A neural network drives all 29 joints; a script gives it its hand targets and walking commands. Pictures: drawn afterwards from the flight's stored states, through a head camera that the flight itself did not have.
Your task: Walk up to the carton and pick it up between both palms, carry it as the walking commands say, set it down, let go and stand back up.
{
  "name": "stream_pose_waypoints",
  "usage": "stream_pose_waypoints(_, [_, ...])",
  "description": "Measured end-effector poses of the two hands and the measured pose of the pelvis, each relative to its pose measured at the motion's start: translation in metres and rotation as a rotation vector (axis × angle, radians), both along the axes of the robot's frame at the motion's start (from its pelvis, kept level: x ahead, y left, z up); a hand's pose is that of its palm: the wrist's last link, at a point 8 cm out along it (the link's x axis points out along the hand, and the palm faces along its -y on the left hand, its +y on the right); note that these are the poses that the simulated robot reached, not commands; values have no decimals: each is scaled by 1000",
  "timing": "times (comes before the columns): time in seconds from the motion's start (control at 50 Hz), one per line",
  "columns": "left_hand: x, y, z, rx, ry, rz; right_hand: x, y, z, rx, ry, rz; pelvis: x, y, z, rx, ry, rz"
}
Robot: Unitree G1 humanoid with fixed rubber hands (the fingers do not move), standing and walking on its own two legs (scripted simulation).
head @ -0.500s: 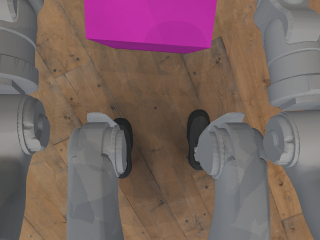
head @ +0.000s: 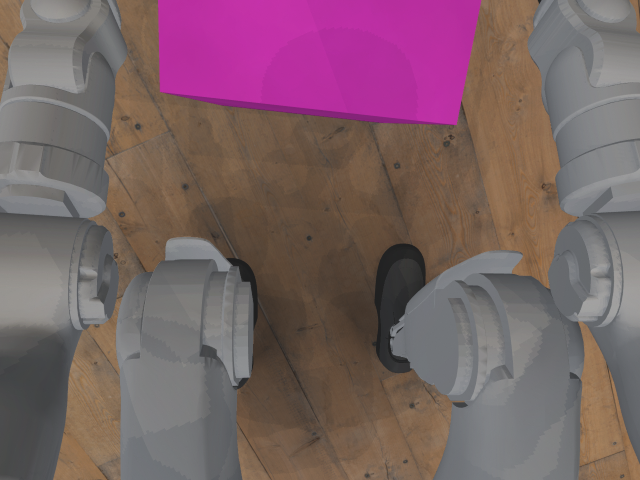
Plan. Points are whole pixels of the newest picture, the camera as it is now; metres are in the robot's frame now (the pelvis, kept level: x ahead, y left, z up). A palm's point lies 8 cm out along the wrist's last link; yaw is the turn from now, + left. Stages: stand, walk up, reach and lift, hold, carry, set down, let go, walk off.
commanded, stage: reach and lift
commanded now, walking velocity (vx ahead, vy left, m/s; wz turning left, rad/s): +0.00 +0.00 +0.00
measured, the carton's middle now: (316, 0) +0.53 +0.02 -0.22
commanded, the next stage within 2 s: none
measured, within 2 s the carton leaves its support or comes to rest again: leaves its support in 1.50 s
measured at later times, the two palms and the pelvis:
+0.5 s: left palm out of the picture +0.54 +0.19 -0.18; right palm out of the picture +0.55 -0.15 -0.16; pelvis -0.01 +0.00 +0.00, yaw +0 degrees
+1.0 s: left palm out of the picture +0.55 +0.17 -0.17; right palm out of the picture +0.55 -0.13 -0.16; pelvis -0.01 +0.00 +0.00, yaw +1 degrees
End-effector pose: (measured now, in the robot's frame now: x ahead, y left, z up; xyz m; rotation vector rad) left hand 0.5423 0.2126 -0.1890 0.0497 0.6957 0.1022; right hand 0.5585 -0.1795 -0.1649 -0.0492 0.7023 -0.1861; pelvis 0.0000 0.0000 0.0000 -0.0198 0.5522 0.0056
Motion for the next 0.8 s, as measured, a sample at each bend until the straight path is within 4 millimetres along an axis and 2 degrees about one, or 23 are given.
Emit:
stream_pose_waypoints(0.28, [-3, -8, 6, -11, -3, -15, -8, -1, 2, -4, 8, 8, -5, 1, 2, 3, -7, 3])
stream_pose_waypoints(0.62, [0, -33, 12, -27, 1, -37, -4, 49, 5, 44, 9, 60, -11, 1, 6, 1, -7, 1])
stream_pose_waypoints(0.8, [1, -37, 12, -11, -2, -32, -4, 49, 2, 30, 5, 52, -10, 1, 7, -1, 0, 0])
